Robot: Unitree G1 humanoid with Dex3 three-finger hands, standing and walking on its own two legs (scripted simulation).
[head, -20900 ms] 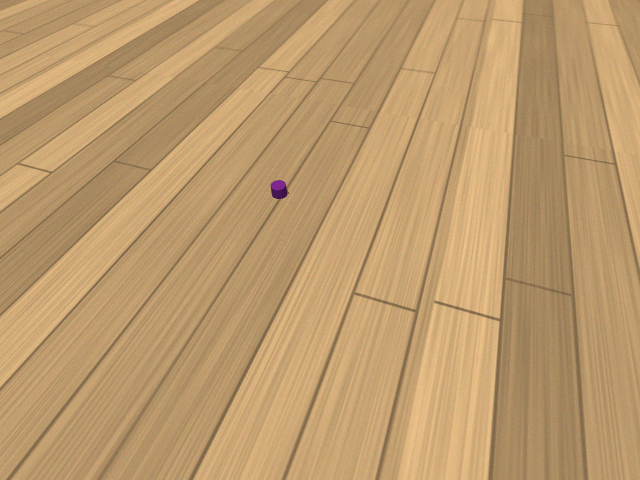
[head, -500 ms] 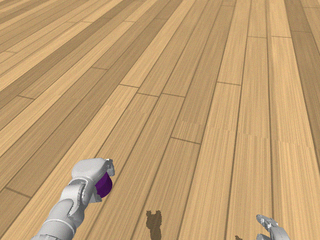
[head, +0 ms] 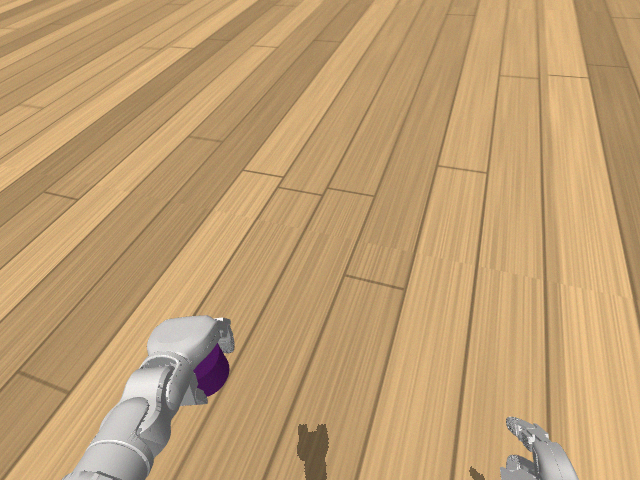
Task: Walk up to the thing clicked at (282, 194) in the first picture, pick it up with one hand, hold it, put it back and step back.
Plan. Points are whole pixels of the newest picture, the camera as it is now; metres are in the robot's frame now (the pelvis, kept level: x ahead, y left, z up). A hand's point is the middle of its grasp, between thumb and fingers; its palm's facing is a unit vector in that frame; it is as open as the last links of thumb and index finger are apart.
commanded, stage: hold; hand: left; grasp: from above
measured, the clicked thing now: (199, 365) +0.30 +0.22 -0.06
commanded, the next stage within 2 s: crouch in 0.42 s
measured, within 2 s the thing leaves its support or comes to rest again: neither
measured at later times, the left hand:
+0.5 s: hand (192, 363) +0.29 +0.22 -0.04, palm faces -0.43 -0.07 -0.90, open 9.4 cm
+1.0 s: hand (208, 399) +0.28 +0.23 -0.16, palm faces -0.45 +0.00 -0.89, open 9.3 cm
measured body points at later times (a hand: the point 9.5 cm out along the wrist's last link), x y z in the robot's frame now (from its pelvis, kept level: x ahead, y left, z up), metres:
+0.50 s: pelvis +0.01 +0.00 +0.00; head +0.01 -0.02 +0.45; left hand +0.31 +0.22 +0.02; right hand +0.16 -0.25 -0.11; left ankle +0.03 +0.13 -0.74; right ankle +0.01 -0.13 -0.74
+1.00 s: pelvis -0.01 +0.00 -0.05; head +0.06 +0.01 +0.40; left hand +0.30 +0.23 -0.10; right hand +0.13 -0.27 -0.16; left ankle +0.03 +0.13 -0.74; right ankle +0.02 -0.13 -0.74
